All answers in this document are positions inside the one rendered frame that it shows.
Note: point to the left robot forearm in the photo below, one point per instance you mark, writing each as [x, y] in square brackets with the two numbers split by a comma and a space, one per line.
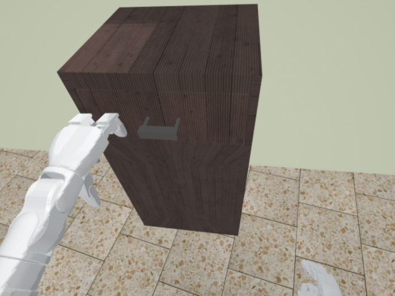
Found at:
[37, 230]

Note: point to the drawer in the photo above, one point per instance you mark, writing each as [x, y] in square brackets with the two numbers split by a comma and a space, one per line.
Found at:
[218, 117]

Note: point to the right robot hand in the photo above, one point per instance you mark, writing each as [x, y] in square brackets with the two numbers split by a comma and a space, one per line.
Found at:
[327, 284]

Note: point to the left robot hand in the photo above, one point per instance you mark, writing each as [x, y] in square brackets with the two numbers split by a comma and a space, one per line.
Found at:
[79, 145]

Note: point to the handle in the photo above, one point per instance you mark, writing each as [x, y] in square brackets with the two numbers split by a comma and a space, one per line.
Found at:
[159, 132]

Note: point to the cabinet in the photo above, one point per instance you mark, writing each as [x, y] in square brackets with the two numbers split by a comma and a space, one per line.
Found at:
[194, 186]

